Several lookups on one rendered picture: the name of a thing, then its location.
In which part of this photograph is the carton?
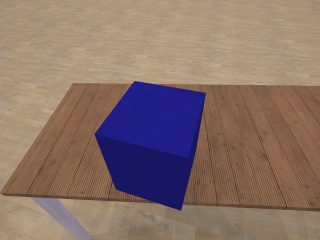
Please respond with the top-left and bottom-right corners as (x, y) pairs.
(94, 81), (206, 211)

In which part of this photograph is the table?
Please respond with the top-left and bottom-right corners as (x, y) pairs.
(0, 83), (320, 240)

